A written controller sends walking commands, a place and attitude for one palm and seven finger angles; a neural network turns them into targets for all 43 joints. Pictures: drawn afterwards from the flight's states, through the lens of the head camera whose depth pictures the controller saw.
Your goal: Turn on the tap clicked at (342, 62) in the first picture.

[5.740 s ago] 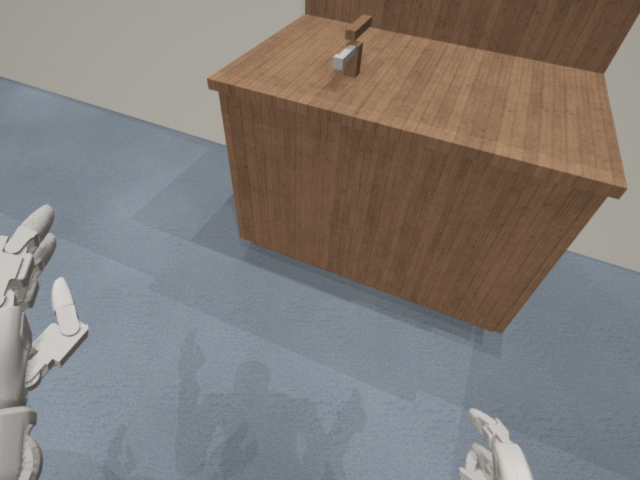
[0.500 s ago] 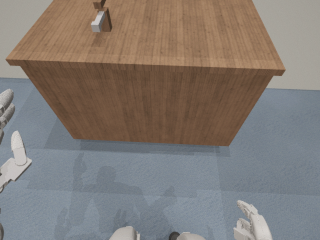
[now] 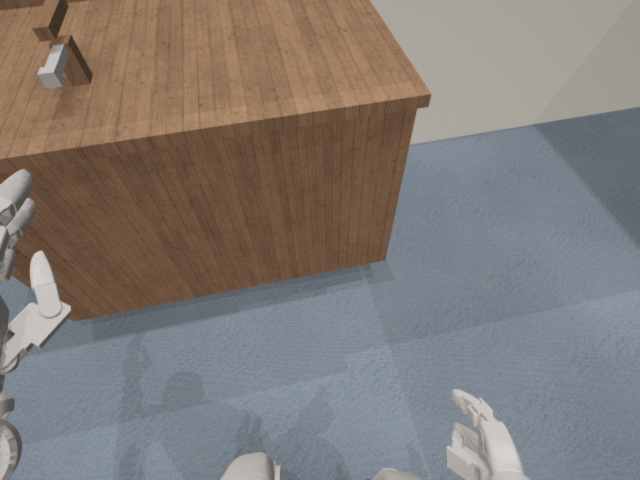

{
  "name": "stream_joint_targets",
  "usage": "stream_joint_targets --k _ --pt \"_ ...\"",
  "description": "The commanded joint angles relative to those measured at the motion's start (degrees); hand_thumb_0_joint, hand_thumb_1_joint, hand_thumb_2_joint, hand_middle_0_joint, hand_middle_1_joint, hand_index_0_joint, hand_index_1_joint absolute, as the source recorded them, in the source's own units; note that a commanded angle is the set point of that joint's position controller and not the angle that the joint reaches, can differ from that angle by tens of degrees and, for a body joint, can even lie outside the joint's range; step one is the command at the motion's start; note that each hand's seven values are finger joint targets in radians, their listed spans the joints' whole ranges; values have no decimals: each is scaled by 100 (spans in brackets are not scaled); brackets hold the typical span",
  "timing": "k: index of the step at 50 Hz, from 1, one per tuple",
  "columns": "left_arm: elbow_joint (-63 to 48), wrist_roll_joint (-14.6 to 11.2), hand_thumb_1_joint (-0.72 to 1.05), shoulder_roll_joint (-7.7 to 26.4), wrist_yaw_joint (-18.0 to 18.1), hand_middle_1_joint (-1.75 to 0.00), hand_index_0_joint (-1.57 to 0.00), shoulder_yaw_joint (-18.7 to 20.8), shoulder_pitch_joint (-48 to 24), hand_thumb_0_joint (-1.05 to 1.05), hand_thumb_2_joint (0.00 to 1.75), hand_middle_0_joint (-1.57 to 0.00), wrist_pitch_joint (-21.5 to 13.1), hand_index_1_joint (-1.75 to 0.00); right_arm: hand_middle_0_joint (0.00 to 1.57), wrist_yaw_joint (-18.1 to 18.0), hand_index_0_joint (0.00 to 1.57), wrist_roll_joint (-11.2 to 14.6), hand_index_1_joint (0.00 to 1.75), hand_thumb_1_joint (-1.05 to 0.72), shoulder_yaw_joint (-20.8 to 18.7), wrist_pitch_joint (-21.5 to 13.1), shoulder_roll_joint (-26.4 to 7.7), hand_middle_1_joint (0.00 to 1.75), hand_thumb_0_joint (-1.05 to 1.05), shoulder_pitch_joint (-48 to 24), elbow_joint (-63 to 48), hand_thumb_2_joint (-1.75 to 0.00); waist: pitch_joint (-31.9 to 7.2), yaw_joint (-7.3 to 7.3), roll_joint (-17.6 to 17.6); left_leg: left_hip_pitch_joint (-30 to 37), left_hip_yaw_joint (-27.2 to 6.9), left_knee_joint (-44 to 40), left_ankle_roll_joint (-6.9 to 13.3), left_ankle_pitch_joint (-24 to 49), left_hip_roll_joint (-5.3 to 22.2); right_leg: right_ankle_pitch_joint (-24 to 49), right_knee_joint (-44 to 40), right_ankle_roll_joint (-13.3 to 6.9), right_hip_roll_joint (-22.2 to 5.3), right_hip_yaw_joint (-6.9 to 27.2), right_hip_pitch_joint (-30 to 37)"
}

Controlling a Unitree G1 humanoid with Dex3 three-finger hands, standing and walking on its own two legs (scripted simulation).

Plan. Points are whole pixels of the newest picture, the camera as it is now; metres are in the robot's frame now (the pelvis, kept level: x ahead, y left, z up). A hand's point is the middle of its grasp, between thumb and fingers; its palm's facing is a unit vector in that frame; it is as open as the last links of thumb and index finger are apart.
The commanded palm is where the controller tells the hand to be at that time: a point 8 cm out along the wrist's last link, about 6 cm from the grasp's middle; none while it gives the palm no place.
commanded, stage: take the last steps up to it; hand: left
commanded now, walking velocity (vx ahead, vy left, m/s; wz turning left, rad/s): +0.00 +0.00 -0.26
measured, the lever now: (51, 77) +0.73 +0.53 +0.08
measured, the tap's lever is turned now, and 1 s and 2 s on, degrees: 0 0 0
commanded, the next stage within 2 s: come to a stop and stand still in 1.68 s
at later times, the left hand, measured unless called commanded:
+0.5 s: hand (69, 327) +0.21 +0.22 +0.18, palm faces +0.42 -0.82 -0.39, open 7.4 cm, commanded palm +0.16 +0.26 +0.19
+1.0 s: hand (70, 238) +0.30 +0.25 +0.18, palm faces +0.38 -0.79 -0.48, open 7.4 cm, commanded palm +0.24 +0.31 +0.19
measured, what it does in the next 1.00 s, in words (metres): steps on the spot: left foot, then left foot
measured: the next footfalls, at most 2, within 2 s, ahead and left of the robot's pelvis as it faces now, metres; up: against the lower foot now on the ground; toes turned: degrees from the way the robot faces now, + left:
left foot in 0.20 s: +0.03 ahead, +0.12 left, +0.00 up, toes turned +2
left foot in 0.74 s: +0.11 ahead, +0.16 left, +0.00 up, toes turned +8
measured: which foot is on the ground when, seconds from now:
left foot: up 0.00-0.18, down 0.20-0.42, up 0.44-0.72, down 0.74-0.98, up 1.00-1.00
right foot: down 0.00-1.00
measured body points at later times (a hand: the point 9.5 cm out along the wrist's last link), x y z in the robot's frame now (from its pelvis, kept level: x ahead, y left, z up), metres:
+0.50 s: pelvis +0.00 -0.02 +0.00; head +0.00 -0.03 +0.45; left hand +0.19 +0.26 +0.20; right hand +0.14 -0.25 -0.10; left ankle -0.02 +0.11 -0.69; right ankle +0.01 -0.11 -0.73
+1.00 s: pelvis +0.08 +0.02 +0.00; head +0.11 +0.00 +0.44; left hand +0.27 +0.29 +0.21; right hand +0.25 -0.19 -0.11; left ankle +0.07 +0.15 -0.72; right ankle +0.09 -0.06 -0.73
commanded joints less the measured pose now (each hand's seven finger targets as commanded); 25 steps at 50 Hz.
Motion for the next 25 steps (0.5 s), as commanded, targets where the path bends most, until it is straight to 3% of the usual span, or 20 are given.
stream_joint_targets --k 1,4,7,8,9,10,11,12,13,14,15,17,18,19,20,21,22,23,24,25 --pt "-1380 -105 90 1141 207 -30 -20 1150 671 0 90 -20 -382 -30 20 -134 20 -47 30 -90 -262 -115 -567 30 0 -416 -885 -90 -1703 36 -813 -365 -169 97 11 179 -196 2557 -1222 -687 -1653 1731 1342" --pt "-1401 -88 90 1130 214 -30 -20 1125 633 0 90 -20 -373 -30 20 -229 20 -50 30 -90 -302 -153 -635 30 0 -430 -889 -90 -1667 105 -1013 183 -6 -996 106 287 -312 1410 -1418 -654 -1531 1696 979" --pt "-1303 -25 90 1024 246 -30 -20 932 516 0 90 -20 -327 -30 20 -288 20 -63 30 -90 -365 -229 -761 30 0 -222 -776 -90 -1729 11 -746 967 154 -2277 270 686 -506 -255 -1662 -471 -1418 1771 663" --pt "-1324 -12 90 1018 255 -30 -20 852 426 0 90 -20 -322 -30 20 -322 20 -49 30 -90 -401 -249 -812 30 0 -134 -744 -90 -1728 -65 -604 1317 193 -2911 334 796 -481 -850 -1552 -344 -1315 1583 639" --pt "-1352 28 90 1020 253 -30 -20 807 348 0 90 -20 -364 -30 20 -370 20 -80 30 -90 -431 -285 -871 30 0 -93 -764 -90 -1620 -73 -272 1549 40 -3464 478 567 -308 -1250 -1238 -181 -1042 1447 488" --pt "-1330 45 90 991 237 -30 -20 776 321 0 90 -20 -404 -30 20 -415 20 -105 30 -90 -485 -309 -1009 30 0 -138 -826 -90 -1329 -40 442 1501 -721 -3938 792 146 249 -1535 -653 32 -572 1141 125" --pt "-1156 71 90 943 235 -30 -20 777 356 0 90 -20 -439 -30 20 -423 20 -74 30 -90 -466 -319 -1037 30 0 -167 -802 -90 -1118 -2 1119 1447 -1612 -4248 1128 -382 885 -1415 144 208 -135 507 -329" --pt "-964 117 90 900 225 -30 -20 716 277 0 90 -20 -428 -30 20 -439 20 -92 30 -90 -398 -340 -924 30 0 -216 -722 -90 -824 -81 1563 661 -2128 -4648 1417 -1128 1210 -1398 1121 274 -43 140 -289" --pt "-993 163 90 937 195 -30 -20 676 -38 0 90 -20 -456 -30 20 -447 20 -87 30 -90 -414 -415 -841 30 0 -241 -706 -90 -523 -104 1418 315 -2192 -4620 1557 -1111 1225 -1250 1601 316 -139 187 -341" --pt "-867 225 90 807 175 -30 -20 503 -80 0 90 -20 -478 -30 20 -424 20 -92 30 -90 -432 -479 -893 30 0 -245 -640 -90 -315 -83 1131 200 -1794 -4395 1475 -741 1052 -1246 1440 335 -218 135 -320" --pt "-684 210 90 727 169 -30 -20 455 54 0 90 -20 -457 -30 20 -408 20 -79 30 -90 -455 -518 -928 30 0 -173 -566 -90 -439 -42 1029 304 -1379 -4147 1363 -354 854 -1308 1004 349 -206 -19 -106" --pt "-753 209 90 641 161 -30 -20 305 -141 0 90 -20 -439 -30 20 -390 20 -74 30 -90 -456 -574 -978 30 0 -128 -522 -90 -569 -26 1094 321 -837 -3627 1115 182 556 -1074 -125 376 -167 -329 530" --pt "-839 242 90 714 168 -30 -20 320 -365 0 90 -20 -457 -30 20 -387 20 -75 30 -90 -448 -598 -976 30 0 -110 -533 -90 -588 -46 961 136 -670 -3321 988 272 388 -738 -685 341 -212 -324 932" --pt "-828 261 90 693 168 -30 -20 271 -522 0 90 -20 -489 -30 20 -374 20 -93 30 -90 -440 -603 -941 30 0 -136 -528 -90 -642 -73 639 -324 -496 -2885 847 336 241 -703 -1018 186 -521 110 1467" --pt "-727 284 90 892 196 -30 -20 436 -581 0 90 -20 -526 -30 20 -367 20 -104 30 -90 -454 -594 -879 30 0 -52 -517 -90 -740 -81 -194 -954 -82 -2021 655 216 -154 -1013 -1394 -217 -1257 1356 1879" --pt "-668 220 90 1082 229 -30 -20 601 -667 0 90 -20 -534 -30 20 -346 20 -72 30 -90 -478 -600 -801 30 0 -71 -519 -90 -843 -46 -1343 -1394 315 -741 433 -55 -592 -1102 -1929 -692 -2282 2986 1949" --pt "-761 184 90 1088 213 -30 -20 592 -860 0 90 -20 -545 -30 20 -313 20 -71 30 -90 -583 -611 -933 30 0 -167 -504 -90 -812 68 -1403 -1462 -182 210 374 -37 -441 -1630 -2327 -945 -2655 3534 1667" --pt "-770 180 90 1183 211 -30 -20 658 -887 0 90 -20 -540 -30 20 -274 20 -82 30 -90 -591 -586 -978 30 0 -260 -469 -90 -622 24 -1061 -1612 -453 701 333 39 -281 -1889 -2412 -1135 -2770 3673 1382" --pt "-757 139 90 1062 182 -30 -20 600 -640 0 90 -20 -588 -30 20 -269 20 -87 30 -90 -505 -535 -845 30 0 -198 -415 -90 -531 9 -749 -1526 -559 790 324 365 -116 -1387 -2332 -1112 -2651 3062 1194" --pt "-717 148 90 1017 158 -30 -20 601 -475 0 90 -20 -627 -30 20 -247 20 -103 30 -90 -437 -476 -786 30 0 -151 -374 -90 -515 -35 -701 -1323 -504 604 310 608 -9 -812 -2210 -967 -2459 2288 995"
